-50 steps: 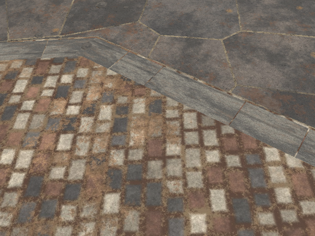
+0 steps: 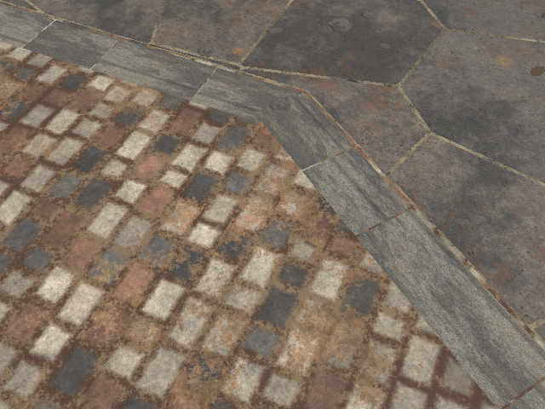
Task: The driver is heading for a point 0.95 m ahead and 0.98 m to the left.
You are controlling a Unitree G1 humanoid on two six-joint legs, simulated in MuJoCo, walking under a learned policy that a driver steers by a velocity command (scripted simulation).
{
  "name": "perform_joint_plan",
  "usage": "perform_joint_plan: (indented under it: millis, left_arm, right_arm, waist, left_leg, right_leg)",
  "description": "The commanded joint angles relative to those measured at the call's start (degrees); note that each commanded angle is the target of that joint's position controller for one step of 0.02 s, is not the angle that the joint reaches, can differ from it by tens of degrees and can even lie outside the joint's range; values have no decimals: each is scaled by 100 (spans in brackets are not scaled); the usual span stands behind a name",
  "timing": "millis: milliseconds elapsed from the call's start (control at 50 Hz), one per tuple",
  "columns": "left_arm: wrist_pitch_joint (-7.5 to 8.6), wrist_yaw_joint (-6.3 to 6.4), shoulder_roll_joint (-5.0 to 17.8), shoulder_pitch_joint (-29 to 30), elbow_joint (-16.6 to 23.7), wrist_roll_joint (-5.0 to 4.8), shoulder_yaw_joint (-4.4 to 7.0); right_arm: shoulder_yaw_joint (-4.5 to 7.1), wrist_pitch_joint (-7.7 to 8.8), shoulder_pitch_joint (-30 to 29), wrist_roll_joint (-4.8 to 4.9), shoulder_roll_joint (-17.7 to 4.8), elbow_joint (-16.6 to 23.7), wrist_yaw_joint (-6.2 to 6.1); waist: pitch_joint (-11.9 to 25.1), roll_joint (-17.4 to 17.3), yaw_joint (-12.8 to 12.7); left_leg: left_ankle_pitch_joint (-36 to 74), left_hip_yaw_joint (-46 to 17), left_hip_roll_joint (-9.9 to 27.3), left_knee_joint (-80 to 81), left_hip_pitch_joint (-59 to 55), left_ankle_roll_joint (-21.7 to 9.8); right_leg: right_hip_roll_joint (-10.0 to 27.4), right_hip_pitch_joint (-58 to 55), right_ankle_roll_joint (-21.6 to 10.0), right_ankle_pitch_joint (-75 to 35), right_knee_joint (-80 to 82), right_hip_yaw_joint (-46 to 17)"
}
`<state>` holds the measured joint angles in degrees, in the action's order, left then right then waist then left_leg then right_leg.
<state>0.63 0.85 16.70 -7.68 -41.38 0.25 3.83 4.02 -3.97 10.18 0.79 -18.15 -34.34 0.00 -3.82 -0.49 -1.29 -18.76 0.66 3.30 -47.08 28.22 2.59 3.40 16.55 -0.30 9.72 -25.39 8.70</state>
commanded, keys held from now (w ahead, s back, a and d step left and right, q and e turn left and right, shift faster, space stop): q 0.78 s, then w+q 0.22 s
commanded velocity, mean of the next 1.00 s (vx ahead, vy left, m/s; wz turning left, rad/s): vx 0.05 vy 0.00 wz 0.59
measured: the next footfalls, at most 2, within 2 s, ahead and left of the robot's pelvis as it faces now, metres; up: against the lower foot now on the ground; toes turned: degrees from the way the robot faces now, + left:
left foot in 0.08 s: +0.08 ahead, +0.12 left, +0.00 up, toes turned +5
right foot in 0.52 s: +0.12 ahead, -0.09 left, +0.00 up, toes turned +24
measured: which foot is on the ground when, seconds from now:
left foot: up 0.00-0.06, down 0.08-0.52, up 0.54-0.92, down 0.94-1.00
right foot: down 0.00-0.08, up 0.10-0.50, down 0.52-0.94, up 0.96-1.00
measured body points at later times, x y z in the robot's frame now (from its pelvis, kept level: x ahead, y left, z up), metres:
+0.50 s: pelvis +0.03 +0.01 +0.00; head +0.06 +0.03 +0.45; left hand +0.12 +0.33 -0.10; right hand +0.28 -0.21 -0.07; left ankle +0.04 +0.12 -0.74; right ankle +0.08 -0.11 -0.73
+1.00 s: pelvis +0.02 +0.05 -0.01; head +0.03 +0.09 +0.44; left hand -0.03 +0.37 -0.12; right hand +0.30 -0.10 -0.08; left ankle -0.05 +0.11 -0.74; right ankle +0.08 -0.10 -0.70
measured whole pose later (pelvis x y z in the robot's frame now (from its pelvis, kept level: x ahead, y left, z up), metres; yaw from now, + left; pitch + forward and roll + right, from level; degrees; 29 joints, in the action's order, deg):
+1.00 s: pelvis +0.02 +0.05 -0.01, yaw +36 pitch +2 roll -1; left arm 0.7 -0.4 18.7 -10.2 -42.1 -0.9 5.1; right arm 3.9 -0.6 15.2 1.0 -17.2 -34.4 1.0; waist -0.8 2.5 -0.5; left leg -20.7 0.9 -0.8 -34.7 16.1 -3.4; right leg 4.7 21.7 0.7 28.2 -52.1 2.0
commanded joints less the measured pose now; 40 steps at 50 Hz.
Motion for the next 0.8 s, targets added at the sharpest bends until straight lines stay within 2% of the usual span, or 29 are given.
perform_joint_plan:
  millis: [20,40,60,80,100,120,140,160,180,200,240,320,380,440,480,500,520,540,560,580,600,620,640,660,700,740,780,800]
  left_arm:
    - [40,-9,1059,327,353,-123,294]
    - [21,-9,1038,340,315,-179,294]
    - [3,-16,883,118,211,-181,266]
    - [-19,-38,601,-152,147,-48,199]
    - [-25,-26,424,4,479,190,101]
    - [-6,22,707,520,545,111,194]
    - [-24,37,780,523,536,-24,229]
    - [-42,76,783,369,421,-27,254]
    - [-57,117,834,330,364,32,277]
    - [-63,118,825,262,330,63,285]
    - [-46,82,696,146,279,19,252]
    - [-28,42,500,393,329,-19,155]
    - [-4,-16,546,432,346,-52,158]
    - [49,-78,608,378,367,-85,190]
    - [99,-123,609,190,335,-90,213]
    - [122,-133,611,-9,270,-74,236]
    - [126,-115,802,-182,230,-23,301]
    - [84,-69,1171,-222,301,64,370]
    - [66,-85,1371,-126,253,222,407]
    - [95,-59,1026,135,424,180,316]
    - [88,-13,756,384,474,124,239]
    - [70,20,672,525,524,62,211]
    - [55,53,634,535,520,-10,191]
    - [21,88,646,457,502,-7,176]
    - [-46,136,710,208,453,47,199]
    - [-98,148,840,48,419,58,247]
    - [-132,110,1007,88,421,26,307]
    - [-142,81,1090,40,410,-7,341]
  right_arm:
    - [176,24,204,0,-483,444,81]
    - [201,30,332,-9,-473,404,93]
    - [267,41,485,-32,-589,350,64]
    - [403,69,661,-35,-1045,377,-16]
    - [484,104,551,-124,-1655,612,-84]
    - [427,231,785,-262,-1410,591,-33]
    - [359,334,606,-262,-1274,529,-17]
    - [333,372,285,-147,-1122,533,-38]
    - [273,352,37,-53,-959,578,-71]
    - [230,322,-123,-45,-912,622,-109]
    - [211,283,-148,-98,-891,646,-156]
    - [270,232,-17,-51,-994,608,-209]
    - [303,192,-56,-60,-1055,628,-175]
    - [311,166,-107,-23,-1042,626,-120]
    - [309,142,-235,33,-1016,637,-116]
    - [298,126,-337,83,-980,649,-133]
    - [263,127,-252,85,-840,647,-154]
    - [178,136,64,-2,-508,621,-143]
    - [285,188,-10,49,-806,770,-153]
    - [426,214,145,-37,-1227,610,-162]
    - [483,187,209,5,-1280,468,-144]
    - [465,121,318,14,-1106,329,-159]
    - [426,77,308,11,-964,326,-152]
    - [370,59,250,41,-789,344,-125]
    - [293,68,-55,91,-608,481,-98]
    - [233,79,-265,63,-515,586,-67]
    - [171,85,-324,21,-424,647,-17]
    - [156,84,-288,29,-424,646,5]
  waist:
    - [917,850,172]
    - [916,786,269]
    - [924,572,281]
    - [899,-508,216]
    - [777,-2010,127]
    - [1143,-1315,623]
    - [1004,-1009,448]
    - [902,-715,262]
    - [878,-649,182]
    - [925,-682,87]
    - [1086,-654,33]
    - [1063,-713,189]
    - [992,-841,242]
    - [954,-927,252]
    - [977,-926,125]
    - [985,-879,-19]
    - [1066,-645,-19]
    - [1173,582,192]
    - [732,1824,249]
    - [682,1189,250]
    - [624,898,339]
    - [569,742,376]
    - [487,751,305]
    - [462,764,260]
    - [508,921,48]
    - [641,1006,-107]
    - [738,1060,-144]
    - [822,1067,-173]
  left_leg:
    - [234,198,-72,820,-785,-240]
    - [589,320,-202,1378,-1139,-364]
    - [978,248,-319,1814,-1633,-528]
    - [2442,-872,390,2405,-2347,-873]
    - [3620,-2977,1796,2600,-2788,-1996]
    - [3412,-3118,1871,2755,-2537,-2433]
    - [3108,-2598,1577,2737,-2420,-2174]
    - [2806,-2216,1260,2672,-2321,-1831]
    - [2801,-2037,1102,2628,-2243,-1631]
    - [3106,-1871,966,2597,-2014,-1583]
    - [3255,-1770,816,2570,-1973,-1593]
    - [2607,-2027,710,2493,-2085,-1588]
    - [2154,-2404,684,2495,-1829,-1617]
    - [2140,-2837,628,2410,-1836,-1579]
    - [2208,-2995,491,2237,-1840,-1451]
    - [2056,-2948,335,2093,-1682,-1285]
    - [1374,-2766,96,1801,-1254,-1011]
    - [-456,-1939,-529,600,-470,-643]
    - [-1875,-968,-1134,-504,572,-309]
    - [-1644,-1083,-712,-1579,617,-95]
    - [-1267,-1018,-663,-1962,606,-4]
    - [-981,-935,-623,-2202,643,109]
    - [-723,-886,-583,-2390,831,201]
    - [-587,-721,-541,-2329,811,259]
    - [-425,-444,-429,-1812,892,343]
    - [-465,-321,-261,-1190,762,379]
    - [-538,-134,-146,-536,275,325]
    - [-516,11,-142,-242,0,263]
  right_leg:
    - [1543,-629,-1028,-1160,524,-910]
    - [1447,-550,-849,-920,258,-761]
    - [1247,-298,-554,-458,-169,-538]
    - [727,500,-36,525,-1391,11]
    - [-182,2204,513,2818,-3038,66]
    - [-300,2346,491,2980,-4028,-960]
    - [-197,2420,396,2511,-4262,-1157]
    - [-109,2418,358,2014,-4146,-1214]
    - [-76,2379,377,1687,-3986,-1248]
    - [-148,2084,427,1451,-4028,-1202]
    - [-287,1801,500,1154,-3825,-1168]
    - [-408,1518,559,987,-2525,-1274]
    - [-519,1072,508,1088,-1895,-1326]
    - [-600,755,415,1188,-1315,-1371]
    - [-624,355,302,876,-543,-1341]
    - [-598,-93,214,299,173,-1264]
    - [-143,-741,32,-258,498,-1516]
    - [1078,-1374,-447,-1018,658,-2563]
    - [1919,-988,-1414,-1772,853,-3763]
    - [1981,-865,-1597,-1798,813,-3528]
    - [1616,-776,-1355,-1666,716,-2927]
    - [1276,-805,-1135,-1438,655,-2455]
    - [1206,-903,-1128,-1542,634,-2239]
    - [1079,-895,-1132,-1661,656,-1945]
    - [1036,-1226,-1193,-1744,688,-1665]
    - [1169,-1520,-1254,-1844,651,-1552]
    - [1264,-1419,-1253,-1917,626,-1350]
    - [1300,-1304,-1234,-1433,725,-1276]
Keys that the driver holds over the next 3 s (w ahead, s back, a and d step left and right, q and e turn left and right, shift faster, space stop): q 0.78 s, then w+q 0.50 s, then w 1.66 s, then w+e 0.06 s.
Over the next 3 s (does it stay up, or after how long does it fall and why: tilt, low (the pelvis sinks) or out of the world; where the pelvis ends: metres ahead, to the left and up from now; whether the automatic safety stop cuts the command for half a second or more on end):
stays up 0.72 0.90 -0.01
